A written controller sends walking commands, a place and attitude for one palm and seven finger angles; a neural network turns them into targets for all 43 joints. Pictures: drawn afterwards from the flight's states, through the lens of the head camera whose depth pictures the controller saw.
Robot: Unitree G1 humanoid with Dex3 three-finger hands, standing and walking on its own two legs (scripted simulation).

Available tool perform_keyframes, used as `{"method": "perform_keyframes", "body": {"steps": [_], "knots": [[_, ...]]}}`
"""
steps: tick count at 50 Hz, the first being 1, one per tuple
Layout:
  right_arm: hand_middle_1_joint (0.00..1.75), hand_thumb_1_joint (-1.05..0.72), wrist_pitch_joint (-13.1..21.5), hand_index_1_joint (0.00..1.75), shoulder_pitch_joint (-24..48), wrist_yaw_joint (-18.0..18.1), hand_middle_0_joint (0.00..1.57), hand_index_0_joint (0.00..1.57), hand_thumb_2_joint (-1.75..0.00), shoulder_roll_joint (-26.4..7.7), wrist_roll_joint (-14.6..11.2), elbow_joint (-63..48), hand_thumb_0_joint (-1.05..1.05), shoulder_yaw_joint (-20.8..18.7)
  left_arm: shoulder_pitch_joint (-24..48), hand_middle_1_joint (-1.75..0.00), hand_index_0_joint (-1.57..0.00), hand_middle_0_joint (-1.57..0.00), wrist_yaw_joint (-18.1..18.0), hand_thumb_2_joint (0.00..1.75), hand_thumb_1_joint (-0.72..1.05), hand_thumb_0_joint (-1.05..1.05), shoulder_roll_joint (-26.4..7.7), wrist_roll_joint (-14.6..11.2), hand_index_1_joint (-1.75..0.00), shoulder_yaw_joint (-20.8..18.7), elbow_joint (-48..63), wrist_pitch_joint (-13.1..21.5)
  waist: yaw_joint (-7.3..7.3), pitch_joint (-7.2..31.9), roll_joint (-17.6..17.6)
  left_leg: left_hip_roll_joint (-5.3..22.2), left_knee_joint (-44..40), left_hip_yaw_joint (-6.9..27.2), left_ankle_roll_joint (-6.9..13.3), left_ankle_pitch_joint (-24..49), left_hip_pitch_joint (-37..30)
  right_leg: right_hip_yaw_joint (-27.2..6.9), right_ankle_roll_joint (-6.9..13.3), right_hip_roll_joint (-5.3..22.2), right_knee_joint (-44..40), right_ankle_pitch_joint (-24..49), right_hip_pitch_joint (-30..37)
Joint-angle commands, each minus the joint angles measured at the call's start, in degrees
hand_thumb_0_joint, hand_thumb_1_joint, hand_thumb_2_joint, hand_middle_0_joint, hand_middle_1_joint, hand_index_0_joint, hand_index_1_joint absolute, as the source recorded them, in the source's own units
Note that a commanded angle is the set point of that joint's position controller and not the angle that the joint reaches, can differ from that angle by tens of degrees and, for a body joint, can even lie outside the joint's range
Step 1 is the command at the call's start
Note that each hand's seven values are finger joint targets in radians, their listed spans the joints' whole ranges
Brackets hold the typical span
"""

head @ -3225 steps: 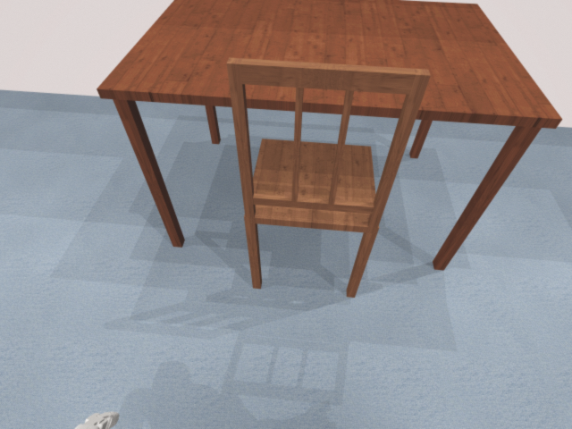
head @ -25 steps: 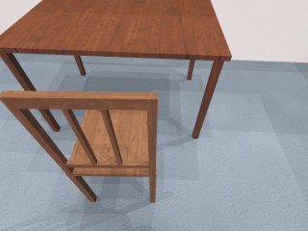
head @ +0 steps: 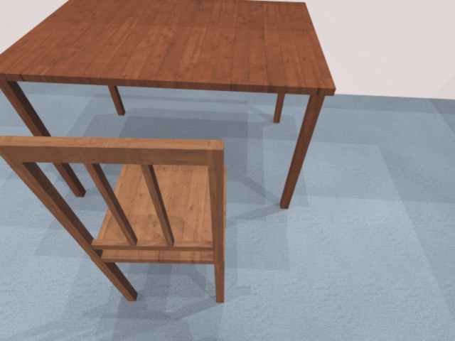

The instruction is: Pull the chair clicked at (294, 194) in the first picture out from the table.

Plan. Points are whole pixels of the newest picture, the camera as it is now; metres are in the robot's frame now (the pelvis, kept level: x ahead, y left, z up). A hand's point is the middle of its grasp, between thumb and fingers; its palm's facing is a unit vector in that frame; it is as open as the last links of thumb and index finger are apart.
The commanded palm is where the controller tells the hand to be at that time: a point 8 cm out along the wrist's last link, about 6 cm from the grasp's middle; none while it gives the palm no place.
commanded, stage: look again from close up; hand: left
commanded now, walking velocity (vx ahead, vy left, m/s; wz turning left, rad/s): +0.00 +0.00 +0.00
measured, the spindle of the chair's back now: (116, 209) +0.40 +0.29 -0.07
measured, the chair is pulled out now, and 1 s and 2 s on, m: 0.34 0.34 0.34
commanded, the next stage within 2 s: raise the hand toward the chair's back in 1.02 s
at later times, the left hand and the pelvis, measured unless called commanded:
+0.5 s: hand out of the picture -0.03 +0.14 -0.18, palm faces +0.03 -0.99 -0.16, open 7.3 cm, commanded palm none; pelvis -0.01 -0.02 +0.00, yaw +0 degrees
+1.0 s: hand out of the picture -0.05 +0.13 -0.17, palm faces +0.03 -0.99 -0.16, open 7.3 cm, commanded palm none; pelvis -0.02 -0.02 +0.00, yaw +0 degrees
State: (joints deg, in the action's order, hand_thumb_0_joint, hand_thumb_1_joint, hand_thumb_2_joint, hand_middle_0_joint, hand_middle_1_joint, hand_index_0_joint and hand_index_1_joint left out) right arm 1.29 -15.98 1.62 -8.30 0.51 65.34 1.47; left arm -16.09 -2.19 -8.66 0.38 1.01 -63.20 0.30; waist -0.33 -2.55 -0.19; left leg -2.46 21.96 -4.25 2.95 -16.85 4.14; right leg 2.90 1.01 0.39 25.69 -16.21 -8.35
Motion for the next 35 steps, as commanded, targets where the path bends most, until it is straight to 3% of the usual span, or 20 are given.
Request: {"method": "perform_keyframes", "body": {"steps": [1,9,10,13,15,19,20,29,35], "knots": [[0.30,-0.90,0.9,0.30,-4.2,0.6,0.20,0.20,-0.90,-5.1,-0.1,-0.8,0.00,-0.9,-4.1,-0.30,-0.20,-0.20,-0.5,0.90,0.90,0.00,-5.3,0.2,-0.30,-1.0,1.4,0.7,-0.03,-1.8,-0.1,8.7,-3.4,6.7,-0.4,17.7,2.5,-5.7,1.7,6.5,-3.7,15.2,-0.8],[0.30,-0.90,1.0,0.30,-5.3,0.6,0.20,0.20,-0.90,-4.4,-0.2,0.0,0.00,-0.9,-5.4,-0.30,-0.20,-0.20,-0.5,0.90,0.90,0.00,-4.9,0.1,-0.30,-0.9,0.9,1.0,0.04,0.1,-0.2,8.7,-3.1,6.5,-0.5,16.5,1.7,-6.1,1.9,6.7,-4.1,15.8,-0.3],[0.30,-0.90,0.8,0.30,-4.9,0.6,0.20,0.20,-0.90,-4.1,-0.2,0.1,0.00,-0.9,-5.0,-0.30,-0.20,-0.20,-0.5,0.90,0.90,0.00,-4.8,0.1,-0.30,-0.8,1.1,0.9,0.04,-2.2,0.0,8.8,-3.5,6.5,-0.5,16.4,2.6,-6.0,2.0,6.4,-4.4,15.6,-1.3],[0.30,-0.90,0.8,0.30,-5.5,0.6,0.20,0.20,-0.90,-4.0,-0.2,0.3,0.00,-0.8,-5.9,-0.30,-0.20,-0.20,-0.5,0.90,0.90,0.00,-4.5,0.2,-0.30,-0.8,0.8,1.0,0.03,-1.7,-0.4,8.7,-3.3,6.4,-0.6,14.7,2.5,-6.3,1.9,6.5,-4.7,14.4,-1.4],[0.30,-0.90,0.7,0.30,-5.4,0.6,0.20,0.20,-0.90,-3.5,-0.2,0.3,0.00,-0.7,-5.6,-0.30,-0.20,-0.20,-0.5,0.90,0.90,0.00,-4.4,0.2,-0.30,-0.7,0.8,0.9,0.10,-3.5,-0.2,8.7,-3.9,6.5,-0.5,13.2,3.7,-6.4,2.0,6.2,-5.2,13.0,-2.2],[0.30,-0.90,0.9,0.30,-6.0,0.6,0.20,0.20,-0.90,-3.4,-0.2,0.4,0.00,-0.8,-6.6,-0.30,-0.20,-0.20,-0.5,0.90,0.90,0.00,-4.2,0.2,-0.30,-0.7,0.7,1.2,0.03,-1.6,-0.3,8.5,-3.4,6.4,-0.7,13.2,3.2,-6.8,2.1,6.5,-5.1,13.9,-1.3],[0.30,-0.90,0.7,0.30,-5.5,0.6,0.20,0.20,-0.90,-3.2,-0.3,0.4,0.00,-0.7,-6.5,-0.30,-0.20,-0.20,-0.5,0.90,0.90,0.00,-4.1,0.2,-0.30,-0.6,0.7,1.1,-0.03,-3.2,-0.1,8.6,-3.6,6.3,-0.6,12.6,3.7,-6.5,2.1,6.3,-5.5,13.2,-2.2],[0.30,-0.90,0.9,0.30,-6.4,0.6,0.20,0.20,-0.90,-2.9,-0.3,0.6,0.00,-0.8,-7.8,-0.30,-0.20,-0.20,-0.5,0.90,0.90,0.00,-3.7,0.2,-0.30,-0.7,0.6,1.4,0.01,-1.2,0.0,8.5,-2.8,6.0,-0.8,13.2,3.1,-7.0,2.1,6.5,-5.5,14.6,-1.4],[0.30,-0.90,0.8,0.30,-6.6,0.7,0.20,0.20,-0.90,-2.3,-0.3,0.7,0.00,-0.7,-7.7,-0.30,-0.20,-0.20,-0.5,0.90,0.90,0.00,-3.3,0.2,-0.30,-0.6,0.6,1.2,-0.01,-3.6,0.8,8.8,-3.5,6.1,-0.8,12.1,4.2,-6.7,2.2,6.0,-5.8,12.4,-2.7]]}}
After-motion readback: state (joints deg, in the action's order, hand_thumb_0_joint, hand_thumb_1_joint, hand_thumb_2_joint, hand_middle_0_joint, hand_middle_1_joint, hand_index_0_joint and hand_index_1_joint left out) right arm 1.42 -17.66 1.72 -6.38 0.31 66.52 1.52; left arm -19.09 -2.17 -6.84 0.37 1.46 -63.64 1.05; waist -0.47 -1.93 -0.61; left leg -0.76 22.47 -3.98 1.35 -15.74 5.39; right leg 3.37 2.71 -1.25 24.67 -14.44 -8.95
